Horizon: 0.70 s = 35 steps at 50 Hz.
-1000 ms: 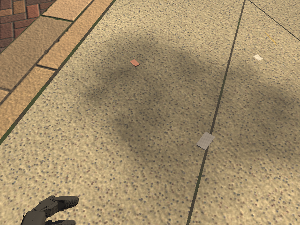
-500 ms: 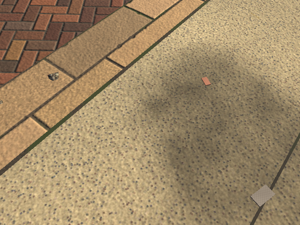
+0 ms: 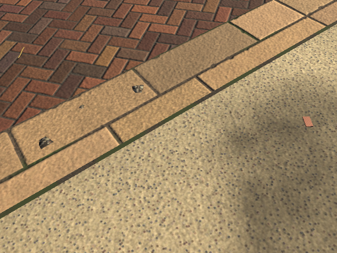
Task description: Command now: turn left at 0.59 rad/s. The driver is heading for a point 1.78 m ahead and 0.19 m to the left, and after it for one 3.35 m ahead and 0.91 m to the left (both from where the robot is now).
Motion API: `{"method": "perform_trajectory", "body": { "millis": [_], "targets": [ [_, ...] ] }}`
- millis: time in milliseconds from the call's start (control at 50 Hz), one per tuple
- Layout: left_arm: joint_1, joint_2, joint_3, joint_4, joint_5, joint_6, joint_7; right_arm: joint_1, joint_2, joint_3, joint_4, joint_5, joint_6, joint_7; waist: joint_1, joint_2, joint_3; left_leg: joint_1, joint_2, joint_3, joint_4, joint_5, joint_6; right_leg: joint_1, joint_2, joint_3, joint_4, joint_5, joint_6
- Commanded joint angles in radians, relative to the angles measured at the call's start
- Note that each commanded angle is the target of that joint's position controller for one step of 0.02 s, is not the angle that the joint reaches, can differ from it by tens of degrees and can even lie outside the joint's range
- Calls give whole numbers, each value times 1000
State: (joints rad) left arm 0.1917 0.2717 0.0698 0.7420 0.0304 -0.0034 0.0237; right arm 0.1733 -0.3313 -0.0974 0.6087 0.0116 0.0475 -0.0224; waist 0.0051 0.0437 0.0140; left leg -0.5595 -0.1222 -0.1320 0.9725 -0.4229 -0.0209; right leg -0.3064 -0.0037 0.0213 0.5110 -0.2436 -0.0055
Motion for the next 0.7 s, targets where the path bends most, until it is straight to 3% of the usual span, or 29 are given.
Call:
{"method": "perform_trajectory", "body": {
  "millis": [20, 80, 140, 180, 240, 280, 300, 320, 340, 360, 380, 400, 420, 440, 480, 560, 600, 660, 700],
  "targets": [
    [-125, 111, 20, -110, -21, -15, 18, 72, -98, -40, -30, -2, 9, -3, -39, -163, -38, -98, 64, 12, 284, 30, -48, 102, -250, 191, -202, 223, -171],
    [-52, 127, 25, -96, -13, 1, 28, -18, -58, -21, -74, 14, 8, 3, 19, -194, -29, -129, 97, 79, 156, 77, -76, 193, -232, 109, -205, 257, -189],
    [-13, 171, 42, -85, -15, 10, 27, -62, -35, -6, -104, 8, 5, 15, 52, -221, -67, -65, 139, 106, -6, 35, -83, 263, -275, 85, -184, 320, -207],
    [-26, 199, 53, -87, -22, 12, 18, -63, -32, -1, -113, 6, 6, 24, 52, -234, -79, 31, 148, 144, -106, 9, -68, 231, -292, 53, -178, 360, -210],
    [-32, 214, 61, -80, -38, 10, 5, -42, -54, -10, -112, 10, 14, 34, 43, -246, -86, 126, 135, 185, -243, 34, -36, 220, -314, 31, -148, 396, -201],
    [-54, 216, 63, -75, -57, 9, 1, 7, -49, -16, -98, 11, 18, 41, 3, -233, -90, 226, 119, 209, -424, 145, 10, 200, -309, -2, -86, 390, -162],
    [-42, 195, 58, -64, -64, 6, 1, 48, -57, -24, -80, 9, 18, 38, -16, -206, -100, 326, 97, 213, -535, 235, 42, 155, -286, -40, -22, 341, -117],
    [10, 154, 48, -44, -51, 3, -4, 89, -106, -41, -73, 8, 16, 29, -19, -85, -122, 491, 146, 107, -598, 420, 84, 27, -233, -117, 121, 197, -37],
    [-8, 71, 16, -96, 14, -1, -12, 113, -240, -68, -94, 1, 9, 10, 6, 273, -134, 675, 432, -279, -568, 863, 219, -305, -94, -191, 455, -362, 71],
    [-107, 118, 29, -126, 0, -7, -3, 120, -223, -57, -106, -37, -15, 22, -71, 227, -181, 585, 524, -384, -593, 859, 391, -392, -21, -25, 637, -456, 89],
    [-136, 156, 41, -124, -25, -3, 3, 92, -189, -45, -97, -41, -34, 27, -68, 130, -146, 543, 468, -302, -613, 757, 365, -395, -40, 22, 704, -389, 80],
    [-121, 160, 46, -110, -33, 1, 7, 35, -154, -35, -89, -26, -43, 21, -33, 95, -112, 512, 408, -222, -613, 675, 304, -397, -54, 33, 690, -300, 70],
    [-99, 157, 48, -87, -27, 7, 14, -11, -116, -21, -93, -7, -42, 14, -15, 69, -105, 494, 368, -178, -609, 629, 259, -386, -63, 37, 661, -236, 73],
    [-74, 157, 49, -79, -20, 12, 16, -44, -103, -11, -94, -1, -39, 9, 3, 83, -102, 453, 345, -145, -612, 655, 248, -345, -56, 29, 657, -179, 83],
    [-43, 138, 44, -65, -25, 12, 10, -49, -87, 0, -87, -14, -39, 2, 15, 90, -126, 425, 322, -111, -617, 675, 249, -272, -39, 15, 636, -116, 93],
    [-70, 95, 21, -70, -29, 14, 3, -40, -84, 5, -62, -20, -39, -4, -9, 95, -112, 423, 311, -113, -620, 551, 245, -192, -46, 16, 396, -94, 94],
    [-79, 97, 18, -75, -30, 14, -1, -41, -93, 5, -52, -23, -36, 0, -23, 106, -92, 385, 315, -133, -624, 471, 254, -127, -44, 11, 304, -117, 86],
    [-77, 115, 18, -79, -41, 4, -14, 6, -109, 6, -19, -13, -35, 13, -51, 125, -51, 332, 313, -218, -697, -19, 262, -76, -15, -32, 203, -154, 58],
    [-58, 114, 17, -73, -50, -16, -24, 8, -118, 9, -3, -4, -36, 16, -34, 111, -4, 297, 315, -268, -709, -176, 252, -37, -2, -49, 101, -151, 18]
  ]
}}
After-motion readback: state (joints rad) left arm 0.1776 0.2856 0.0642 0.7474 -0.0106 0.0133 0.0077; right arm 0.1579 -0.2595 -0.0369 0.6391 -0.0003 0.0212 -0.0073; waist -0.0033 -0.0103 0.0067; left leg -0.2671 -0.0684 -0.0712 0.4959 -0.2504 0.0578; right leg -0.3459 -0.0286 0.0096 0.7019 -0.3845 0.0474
